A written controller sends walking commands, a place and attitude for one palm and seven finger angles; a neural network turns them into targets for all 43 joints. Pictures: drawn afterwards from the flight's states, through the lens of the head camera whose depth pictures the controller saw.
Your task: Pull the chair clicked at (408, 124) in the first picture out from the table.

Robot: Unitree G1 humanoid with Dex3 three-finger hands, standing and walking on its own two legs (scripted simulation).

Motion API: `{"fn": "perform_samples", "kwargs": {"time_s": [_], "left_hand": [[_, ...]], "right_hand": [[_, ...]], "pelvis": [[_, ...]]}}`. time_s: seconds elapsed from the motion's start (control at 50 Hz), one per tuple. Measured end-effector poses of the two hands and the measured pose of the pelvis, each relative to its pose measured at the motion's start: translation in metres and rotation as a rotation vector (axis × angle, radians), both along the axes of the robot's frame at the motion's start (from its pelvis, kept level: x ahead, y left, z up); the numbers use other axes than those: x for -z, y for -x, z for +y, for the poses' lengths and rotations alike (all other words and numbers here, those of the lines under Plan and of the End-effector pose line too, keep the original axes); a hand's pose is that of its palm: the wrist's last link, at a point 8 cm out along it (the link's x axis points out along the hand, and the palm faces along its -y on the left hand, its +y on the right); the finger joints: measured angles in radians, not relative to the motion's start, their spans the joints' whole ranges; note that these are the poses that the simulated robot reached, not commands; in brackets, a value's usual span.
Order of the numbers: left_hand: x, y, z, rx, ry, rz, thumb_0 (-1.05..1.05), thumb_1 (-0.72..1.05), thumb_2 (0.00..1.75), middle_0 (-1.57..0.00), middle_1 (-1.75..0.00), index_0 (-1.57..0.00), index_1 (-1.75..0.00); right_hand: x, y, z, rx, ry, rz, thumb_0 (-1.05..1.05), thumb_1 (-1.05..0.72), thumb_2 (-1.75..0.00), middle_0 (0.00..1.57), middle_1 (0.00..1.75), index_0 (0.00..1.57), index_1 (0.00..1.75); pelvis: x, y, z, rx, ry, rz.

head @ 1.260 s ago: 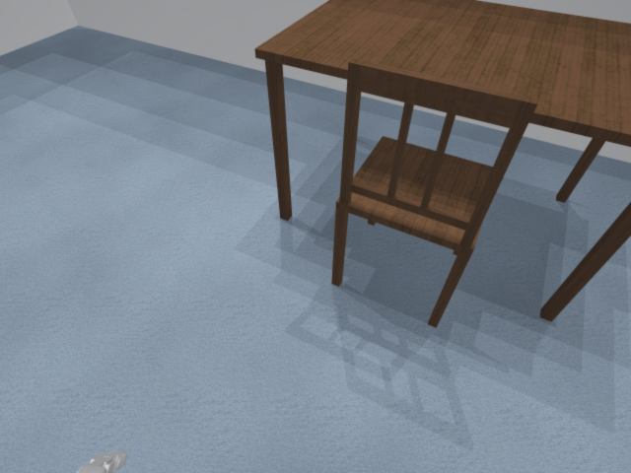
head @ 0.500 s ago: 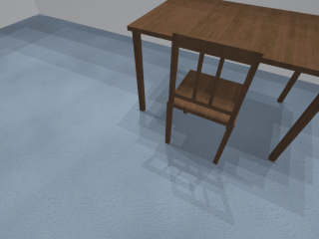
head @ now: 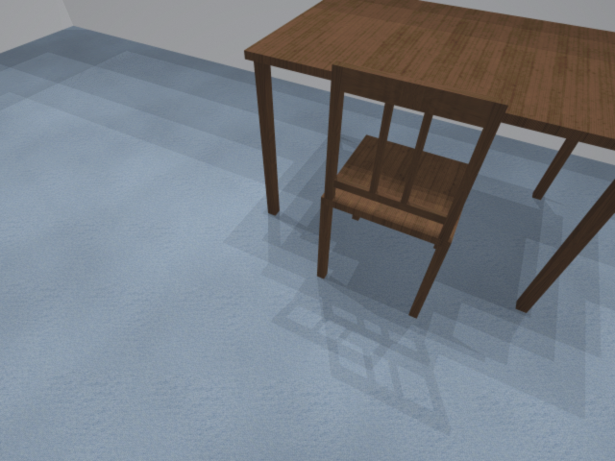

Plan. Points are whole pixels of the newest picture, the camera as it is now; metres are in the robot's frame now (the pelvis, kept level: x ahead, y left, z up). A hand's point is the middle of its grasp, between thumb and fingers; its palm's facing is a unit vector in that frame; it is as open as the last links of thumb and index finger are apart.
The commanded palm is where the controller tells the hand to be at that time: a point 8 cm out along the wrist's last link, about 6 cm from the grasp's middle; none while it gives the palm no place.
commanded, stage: look at it before walking up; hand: left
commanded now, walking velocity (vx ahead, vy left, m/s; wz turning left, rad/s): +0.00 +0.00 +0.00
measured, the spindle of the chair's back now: (380, 150) +0.88 -0.15 -0.11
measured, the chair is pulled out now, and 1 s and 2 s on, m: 0.00 0.00 0.00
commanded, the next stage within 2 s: turn to face it in 0.18 s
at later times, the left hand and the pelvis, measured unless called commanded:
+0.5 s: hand out of the picture +0.07 +0.24 -0.16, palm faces -0.06 -0.94 -0.33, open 7.4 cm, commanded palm none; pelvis +0.00 +0.00 -0.01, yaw -5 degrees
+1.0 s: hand out of the picture +0.05 +0.16 -0.16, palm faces -0.19 -0.95 -0.25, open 7.4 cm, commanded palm none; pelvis -0.02 -0.02 +0.00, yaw -16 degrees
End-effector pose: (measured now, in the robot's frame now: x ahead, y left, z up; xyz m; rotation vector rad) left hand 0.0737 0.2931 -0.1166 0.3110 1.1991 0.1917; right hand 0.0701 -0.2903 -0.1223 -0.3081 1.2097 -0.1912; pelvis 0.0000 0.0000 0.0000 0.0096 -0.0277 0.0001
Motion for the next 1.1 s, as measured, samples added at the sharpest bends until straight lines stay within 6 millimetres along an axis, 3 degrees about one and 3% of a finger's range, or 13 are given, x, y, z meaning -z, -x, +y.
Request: {"fn": "perform_samples", "kwargs": {"time_s": [0.44, 0.58, 0.7, 0.84, 0.96, 1.1], "left_hand": [[0.004, 0.002, -0.001, 0.004, -0.006, 0.04, 0.0, 0.91, 0.89, -0.2, -0.3, -0.2, -0.3], [0.02, 0.004, -0.028, 0.063, 0.032, 0.086, 0.0, 0.91, 0.89, -0.2, -0.3, -0.2, -0.3], [0.028, 0.008, -0.065, 0.1, 0.051, 0.079, 0.0, 0.91, 0.89, -0.2, -0.3, -0.2, -0.3], [0.015, 0.024, -0.09, 0.105, 0.079, 0.112, 0.0, 0.91, 0.89, -0.2, -0.3, -0.2, -0.3], [0.012, 0.021, -0.088, 0.136, 0.083, 0.119, 0.0, 0.9, 0.89, -0.2, -0.3, -0.2, -0.3], [0.018, 0.004, -0.066, 0.174, 0.085, 0.099, 0.0, 0.9, 0.89, -0.2, -0.3, -0.2, -0.3]], "right_hand": [[0.002, -0.004, 0.002, 0.033, 0.002, -0.024, 0.0, -0.9, -0.9, 0.2, 0.3, 0.2, 0.3], [0.02, 0.022, 0.015, 0.123, -0.057, -0.038, 0.0, -0.9, -0.9, 0.2, 0.3, 0.2, 0.29], [0.048, 0.054, 0.013, 0.197, -0.123, 0.008, 0.0, -0.9, -0.9, 0.2, 0.3, 0.2, 0.3], [0.036, 0.075, 0.013, 0.254, -0.143, 0.038, 0.0, -0.9, -0.9, 0.2, 0.3, 0.2, 0.29], [0.026, 0.085, 0.015, 0.303, -0.13, 0.017, 0.0, -0.91, -0.9, 0.2, 0.3, 0.2, 0.29], [0.016, 0.087, 0.028, 0.339, -0.094, -0.03, 0.0, -0.91, -0.9, 0.2, 0.3, 0.2, 0.29]], "pelvis": [[0.002, -0.002, 0.0, 0.047, -0.002, 0.008], [0.013, 0.006, -0.005, 0.124, -0.027, 0.015], [0.026, 0.013, -0.021, 0.169, -0.026, 0.005], [0.009, 0.018, -0.026, 0.214, -0.035, 0.033], [0.003, 0.02, -0.022, 0.262, -0.038, 0.05], [0.004, 0.02, -0.004, 0.311, -0.02, 0.06]]}}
